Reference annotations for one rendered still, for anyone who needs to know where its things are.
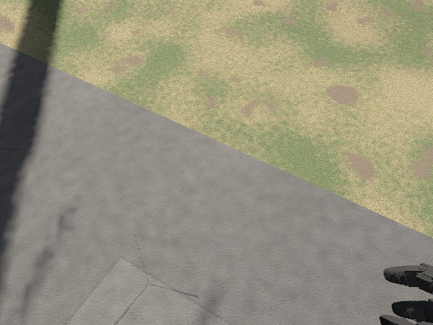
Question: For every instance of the right robot hand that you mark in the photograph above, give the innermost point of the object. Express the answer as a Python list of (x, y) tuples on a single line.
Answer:
[(414, 276)]

